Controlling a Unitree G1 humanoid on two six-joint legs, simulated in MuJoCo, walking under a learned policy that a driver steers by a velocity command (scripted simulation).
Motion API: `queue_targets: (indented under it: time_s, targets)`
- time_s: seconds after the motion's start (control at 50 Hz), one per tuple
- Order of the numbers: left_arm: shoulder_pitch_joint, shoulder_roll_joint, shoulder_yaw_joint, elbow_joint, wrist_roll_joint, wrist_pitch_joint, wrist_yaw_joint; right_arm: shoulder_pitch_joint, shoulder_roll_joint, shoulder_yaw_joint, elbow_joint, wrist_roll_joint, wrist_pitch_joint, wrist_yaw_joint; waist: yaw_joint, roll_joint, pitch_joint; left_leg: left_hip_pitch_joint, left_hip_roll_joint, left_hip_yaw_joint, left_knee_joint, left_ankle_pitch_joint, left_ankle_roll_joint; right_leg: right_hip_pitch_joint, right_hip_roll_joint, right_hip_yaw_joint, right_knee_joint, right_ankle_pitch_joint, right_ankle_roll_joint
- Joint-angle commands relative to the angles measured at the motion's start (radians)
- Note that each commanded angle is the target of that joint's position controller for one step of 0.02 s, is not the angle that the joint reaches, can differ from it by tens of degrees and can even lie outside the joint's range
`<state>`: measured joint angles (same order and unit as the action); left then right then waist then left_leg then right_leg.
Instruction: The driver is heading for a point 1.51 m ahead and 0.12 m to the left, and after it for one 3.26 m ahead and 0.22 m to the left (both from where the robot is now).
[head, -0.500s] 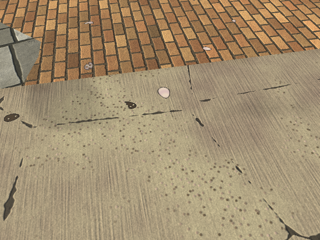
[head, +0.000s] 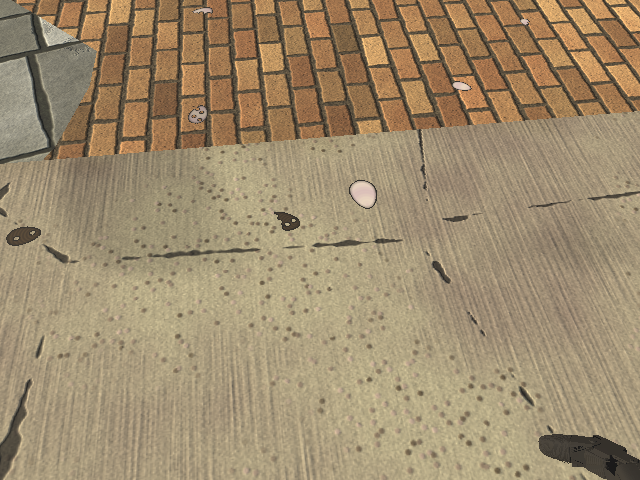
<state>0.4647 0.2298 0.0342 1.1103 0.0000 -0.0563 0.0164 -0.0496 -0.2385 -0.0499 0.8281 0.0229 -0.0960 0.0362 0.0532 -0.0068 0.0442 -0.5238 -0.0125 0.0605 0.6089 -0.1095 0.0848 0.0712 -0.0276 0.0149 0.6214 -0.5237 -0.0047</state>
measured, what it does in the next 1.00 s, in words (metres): walks ahead: right foot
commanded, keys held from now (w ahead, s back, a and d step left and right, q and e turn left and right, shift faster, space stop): w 1.00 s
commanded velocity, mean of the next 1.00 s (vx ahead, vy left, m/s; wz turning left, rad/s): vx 0.49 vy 0.00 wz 0.00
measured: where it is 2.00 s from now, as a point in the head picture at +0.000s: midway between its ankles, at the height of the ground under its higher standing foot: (355, 198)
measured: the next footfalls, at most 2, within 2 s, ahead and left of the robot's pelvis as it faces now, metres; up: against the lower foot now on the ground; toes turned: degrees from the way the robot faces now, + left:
right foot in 0.54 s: +0.48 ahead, -0.15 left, +0.00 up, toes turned -3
left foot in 1.08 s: +0.80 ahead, +0.09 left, +0.00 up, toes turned +3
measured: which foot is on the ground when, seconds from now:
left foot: down 0.00-0.56, up 0.58-1.00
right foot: up 0.00-0.52, down 0.54-1.00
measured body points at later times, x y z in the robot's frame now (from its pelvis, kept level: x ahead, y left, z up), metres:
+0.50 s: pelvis +0.27 -0.02 +0.02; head +0.30 -0.03 +0.47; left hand +0.48 +0.21 -0.08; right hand +0.22 -0.29 -0.12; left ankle +0.13 +0.09 -0.71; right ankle +0.44 -0.15 -0.70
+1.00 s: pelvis +0.56 -0.04 +0.03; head +0.58 -0.04 +0.48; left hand +0.52 +0.22 -0.11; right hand +0.76 -0.28 -0.08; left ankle +0.75 +0.10 -0.68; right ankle +0.44 -0.14 -0.71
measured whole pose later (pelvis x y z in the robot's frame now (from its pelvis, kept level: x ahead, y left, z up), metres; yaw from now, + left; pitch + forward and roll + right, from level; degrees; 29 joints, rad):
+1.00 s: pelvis +0.56 -0.04 +0.03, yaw +0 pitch +2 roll -2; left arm 0.38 0.23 0.05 1.03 -0.01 -0.08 0.01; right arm 0.02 -0.24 -0.05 0.87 0.02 -0.08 0.02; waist 0.07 0.04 0.01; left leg -0.63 0.09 0.00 0.55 0.07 0.03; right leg 0.06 0.06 -0.06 0.19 -0.29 -0.04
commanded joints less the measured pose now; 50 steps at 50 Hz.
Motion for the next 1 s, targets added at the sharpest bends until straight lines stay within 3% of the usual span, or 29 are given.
queue_targets:
  time_s: [0.02, 0.04, 0.06, 0.08, 0.1, 0.14, 0.2, 0.26, 0.34, 0.44, 0.48, 0.5, 0.52, 0.54, 0.56, 0.58, 0.6, 0.62, 0.64, 0.66, 0.7, 0.74, 0.8, 0.86, 0.94, 1.0]
  targets:
    - [0.03, 0.061, 0.0, -0.081, -0.03, -0.056, -0.02, 0.425, -0.178, -0.048, 0.09, -0.01, 0.002, 0.003, -0.166, 0.212, -0.315, 0.85, 0.368, -0.83, -0.365, -0.434, 0.218, -0.734, 0.051, 0.138, 0.764, -0.021, -0.048]
    - [-0.08, 0.119, 0.016, -0.122, -0.051, -0.071, -0.021, 0.323, -0.142, -0.035, 0.073, -0.006, -0.008, 0.002, -0.142, 0.152, -0.159, 0.688, 0.344, -0.663, -0.376, -0.368, 0.172, -0.787, 0.0, 0.101, 0.766, 0.076, -0.069]
    - [-0.126, 0.122, 0.019, -0.133, -0.045, -0.075, -0.011, 0.235, -0.126, -0.027, 0.056, -0.013, -0.016, 0.006, -0.105, 0.043, -0.104, 0.527, 0.312, -0.534, -0.397, -0.224, 0.153, -0.729, -0.056, 0.085, 0.716, 0.179, -0.073]
    - [-0.137, 0.116, 0.028, -0.133, -0.03, -0.068, -0.003, 0.192, -0.103, -0.021, 0.053, -0.025, -0.023, 0.01, -0.07, 0.029, -0.07, 0.409, 0.274, -0.429, -0.415, -0.118, 0.14, -0.676, -0.091, 0.075, 0.661, 0.234, -0.072]
    - [-0.105, 0.097, 0.03, -0.13, -0.025, -0.054, -0.001, 0.178, -0.083, -0.014, 0.06, -0.035, -0.026, 0.012, -0.035, 0.062, -0.073, 0.345, 0.243, -0.362, -0.44, -0.085, 0.131, -0.612, -0.117, 0.084, 0.624, 0.264, -0.073]
    - [-0.093, 0.068, 0.032, -0.131, -0.024, -0.031, 0.003, 0.205, -0.074, -0.009, 0.082, -0.03, -0.026, 0.009, -0.017, 0.077, -0.053, 0.283, 0.221, -0.295, -0.482, -0.069, 0.144, -0.591, -0.13, 0.067, 0.556, 0.263, -0.063]
    - [-0.216, 0.087, 0.041, -0.181, -0.011, -0.019, 0.008, 0.269, -0.129, -0.018, 0.104, -0.029, -0.025, -0.015, -0.032, 0.052, 0.006, 0.28, 0.23, -0.265, -0.533, -0.065, 0.164, -0.716, -0.147, 0.057, 0.415, 0.372, -0.027]
    - [-0.321, 0.087, 0.045, -0.215, -0.003, -0.025, 0.001, 0.332, -0.14, -0.019, 0.119, -0.027, -0.016, -0.035, -0.06, 0.044, 0.016, 0.343, 0.221, -0.22, -0.535, -0.005, 0.147, -0.79, -0.137, 0.048, 0.241, 0.534, -0.004]
    - [-0.461, 0.063, 0.032, -0.253, -0.01, -0.036, -0.016, 0.411, -0.148, -0.019, 0.142, -0.014, -0.008, -0.045, -0.107, 0.048, 0.03, 0.388, 0.196, -0.145, -0.526, 0.037, 0.117, -0.741, -0.09, -0.001, 0.033, 0.66, 0.003]
    - [-0.571, 0.072, 0.02, -0.306, -0.021, -0.047, -0.046, 0.483, -0.161, -0.029, 0.179, -0.007, 0.017, -0.048, -0.131, 0.054, 0.057, 0.559, 0.258, -0.142, -0.446, 0.097, 0.109, -0.763, -0.066, -0.004, -0.09, 0.561, -0.021]
    - [-0.539, 0.099, 0.027, -0.309, -0.024, -0.053, -0.055, 0.469, -0.175, -0.036, 0.179, -0.005, 0.027, -0.05, -0.1, 0.077, 0.035, 0.603, 0.28, -0.146, -0.387, 0.212, 0.092, -0.694, -0.046, -0.017, -0.12, 0.48, -0.048]
    - [-0.479, 0.124, 0.038, -0.297, -0.023, -0.056, -0.055, 0.447, -0.185, -0.039, 0.173, -0.006, 0.031, -0.05, -0.061, 0.096, -0.004, 0.606, 0.272, -0.134, -0.317, 0.377, 0.079, -0.594, -0.016, -0.042, -0.13, 0.449, -0.066]
    - [-0.342, 0.16, 0.06, -0.256, -0.021, -0.057, -0.052, 0.426, -0.176, -0.035, 0.165, -0.007, 0.037, -0.05, 0.011, 0.094, -0.086, 0.581, 0.229, -0.096, -0.158, 0.538, 0.056, -0.409, 0.02, -0.072, -0.148, 0.451, -0.092]
    - [-0.142, 0.224, 0.085, -0.202, -0.014, -0.057, -0.044, 0.424, -0.142, -0.02, 0.146, -0.018, 0.038, -0.049, 0.084, 0.059, -0.228, 0.429, 0.175, -0.054, 0.096, 0.465, 0.023, -0.102, -0.054, 0.009, -0.106, 0.465, -0.143]
    - [0.004, 0.332, 0.113, -0.17, 0.001, -0.049, -0.039, 0.536, -0.029, 0.015, 0.13, -0.026, 0.019, -0.037, 0.06, -0.178, -0.395, 0.002, 0.011, -0.004, 0.51, 0.053, -0.06, 0.324, -0.32, 0.46, -0.148, 0.323, -0.306]
    - [0.012, 0.261, 0.089, -0.165, -0.005, -0.046, -0.042, 0.518, -0.044, 0.015, 0.143, -0.011, -0.009, -0.033, 0.068, -0.23, -0.455, -0.155, -0.045, -0.15, 0.679, -0.45, -0.056, 0.373, -0.379, 0.735, -0.312, 0.222, -0.341]
    - [-0.078, 0.2, 0.068, -0.178, -0.012, -0.049, -0.04, 0.42, -0.14, -0.011, 0.115, 0.019, -0.028, -0.029, 0.058, -0.176, -0.303, -0.25, 0.022, -0.18, 0.748, -0.409, -0.031, 0.254, -0.341, 0.597, -0.326, 0.192, -0.28]
    - [-0.174, 0.162, 0.056, -0.205, -0.009, -0.049, -0.038, 0.349, -0.151, -0.013, 0.095, 0.026, -0.035, -0.032, 0.031, -0.112, -0.202, -0.248, 0.081, -0.147, 0.719, -0.312, -0.019, 0.098, -0.303, 0.452, -0.346, 0.253, -0.245]
    - [-0.242, 0.127, 0.044, -0.215, -0.001, -0.051, -0.042, 0.313, -0.144, -0.018, 0.092, 0.013, -0.032, -0.039, 0.001, -0.054, -0.126, -0.205, 0.121, -0.128, 0.649, -0.233, -0.021, -0.053, -0.264, 0.348, -0.385, 0.331, -0.228]
    - [-0.275, 0.101, 0.035, -0.217, 0.008, -0.055, -0.045, 0.324, -0.132, -0.025, 0.095, 0.003, -0.018, -0.044, -0.037, -0.068, -0.093, -0.138, 0.153, -0.134, 0.588, -0.182, -0.022, -0.153, -0.227, 0.275, -0.418, 0.383, -0.209]
    - [-0.269, 0.095, 0.033, -0.202, 0.009, -0.058, -0.05, 0.361, -0.083, -0.021, 0.106, -0.003, 0.008, -0.046, -0.068, -0.078, -0.072, -0.07, 0.166, -0.125, 0.532, -0.144, -0.032, -0.242, -0.197, 0.203, -0.468, 0.438, -0.214]
    - [-0.233, 0.13, 0.041, -0.184, 0.007, -0.062, -0.04, 0.324, -0.08, -0.024, 0.089, -0.009, 0.019, -0.049, -0.073, -0.058, -0.041, -0.113, 0.172, -0.116, 0.458, -0.082, -0.051, -0.257, -0.194, 0.156, -0.497, 0.511, -0.229]
    - [-0.183, 0.146, 0.043, -0.165, 0.004, -0.055, -0.021, 0.211, -0.08, -0.027, 0.05, -0.018, 0.018, -0.047, -0.05, -0.043, -0.014, -0.188, 0.169, -0.109, 0.277, 0.075, -0.074, -0.218, -0.182, 0.104, -0.511, 0.577, -0.219]
    - [-0.14, 0.152, 0.042, -0.152, -0.004, -0.05, -0.012, 0.102, -0.059, -0.018, 0.021, -0.013, 0.01, -0.036, -0.018, -0.051, 0.007, -0.142, 0.135, -0.073, 0.086, 0.214, -0.075, -0.214, -0.149, 0.042, -0.523, 0.567, -0.191]
    - [-0.059, 0.16, 0.046, -0.114, -0.013, -0.037, -0.008, -0.015, -0.057, -0.008, -0.015, -0.004, 0.005, -0.017, 0.019, -0.045, 0.043, -0.155, 0.107, -0.061, -0.041, 0.22, -0.064, -0.098, -0.185, 0.036, -0.501, 0.552, -0.189]
    - [-0.042, 0.171, 0.055, -0.097, -0.017, -0.02, -0.002, -0.053, -0.074, -0.008, -0.043, -0.001, -0.004, 0.002, 0.009, -0.05, 0.049, -0.169, 0.098, -0.069, -0.09, 0.128, -0.033, 0.015, -0.236, 0.047, -0.435, 0.629, -0.176]
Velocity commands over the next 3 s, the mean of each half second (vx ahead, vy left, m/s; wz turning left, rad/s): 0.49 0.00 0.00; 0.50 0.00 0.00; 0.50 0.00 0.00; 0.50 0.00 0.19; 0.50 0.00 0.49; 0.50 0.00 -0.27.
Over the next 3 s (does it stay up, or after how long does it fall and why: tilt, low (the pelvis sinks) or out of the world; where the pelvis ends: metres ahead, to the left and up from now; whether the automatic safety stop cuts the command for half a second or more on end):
stays up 1.71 0.11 -0.11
